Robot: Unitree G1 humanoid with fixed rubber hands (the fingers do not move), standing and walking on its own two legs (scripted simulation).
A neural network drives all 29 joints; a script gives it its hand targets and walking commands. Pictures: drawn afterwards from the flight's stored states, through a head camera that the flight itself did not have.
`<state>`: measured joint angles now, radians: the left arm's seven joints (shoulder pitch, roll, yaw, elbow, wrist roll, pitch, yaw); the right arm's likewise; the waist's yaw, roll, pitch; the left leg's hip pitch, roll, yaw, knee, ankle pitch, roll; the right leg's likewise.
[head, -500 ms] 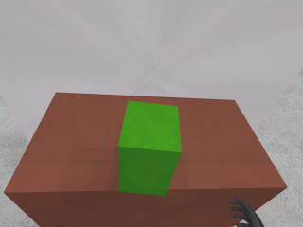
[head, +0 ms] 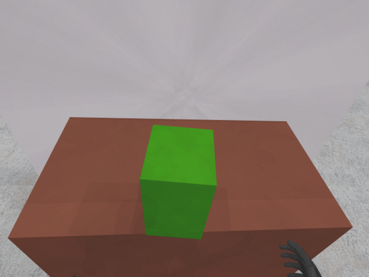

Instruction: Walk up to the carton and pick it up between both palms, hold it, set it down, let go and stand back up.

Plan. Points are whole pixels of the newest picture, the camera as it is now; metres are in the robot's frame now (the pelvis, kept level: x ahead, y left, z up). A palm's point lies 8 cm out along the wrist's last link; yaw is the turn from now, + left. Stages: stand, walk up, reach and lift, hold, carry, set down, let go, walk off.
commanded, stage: stand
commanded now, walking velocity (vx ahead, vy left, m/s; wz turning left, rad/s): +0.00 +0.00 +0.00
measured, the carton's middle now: (178, 184) +0.41 +0.00 -0.07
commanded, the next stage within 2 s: none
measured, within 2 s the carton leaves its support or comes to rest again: neither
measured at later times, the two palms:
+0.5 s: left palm out of the picture +0.11 +0.26 -0.11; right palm out of the picture +0.15 -0.29 -0.06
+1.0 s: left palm out of the picture +0.09 +0.26 -0.11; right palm out of the picture +0.13 -0.29 -0.06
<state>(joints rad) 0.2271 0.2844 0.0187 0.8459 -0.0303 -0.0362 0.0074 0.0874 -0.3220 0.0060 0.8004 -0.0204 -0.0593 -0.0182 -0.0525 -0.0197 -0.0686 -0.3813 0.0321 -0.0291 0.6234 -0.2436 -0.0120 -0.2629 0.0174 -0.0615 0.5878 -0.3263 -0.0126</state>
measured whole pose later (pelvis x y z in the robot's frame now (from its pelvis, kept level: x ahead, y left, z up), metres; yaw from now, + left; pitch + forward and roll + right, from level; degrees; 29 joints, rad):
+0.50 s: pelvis -0.01 +0.00 +0.00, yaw +0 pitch -1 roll -1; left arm 0.21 0.28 0.02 0.87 -0.03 -0.04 0.01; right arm 0.09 -0.32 0.01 0.80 -0.02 -0.06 -0.02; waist -0.05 -0.01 -0.07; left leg -0.37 0.03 -0.03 0.60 -0.22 -0.02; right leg -0.26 0.02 -0.06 0.59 -0.31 -0.02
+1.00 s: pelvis -0.02 +0.00 +0.00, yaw +0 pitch -2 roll -1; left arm 0.21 0.28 0.02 0.90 -0.03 -0.04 0.01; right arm 0.10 -0.32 0.01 0.80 -0.02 -0.06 -0.02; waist -0.05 -0.01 -0.06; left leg -0.37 0.03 -0.03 0.59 -0.20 -0.02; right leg -0.26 0.02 -0.06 0.59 -0.30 -0.02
